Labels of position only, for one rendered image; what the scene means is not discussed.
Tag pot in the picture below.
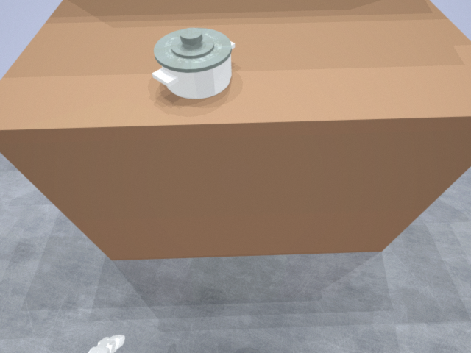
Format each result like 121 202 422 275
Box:
152 42 235 99

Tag knob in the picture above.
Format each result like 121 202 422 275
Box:
180 28 202 45

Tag lid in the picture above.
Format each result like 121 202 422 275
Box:
154 28 232 73

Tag left robot hand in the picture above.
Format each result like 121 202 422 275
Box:
88 335 125 353

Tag table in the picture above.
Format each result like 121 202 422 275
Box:
0 0 471 260

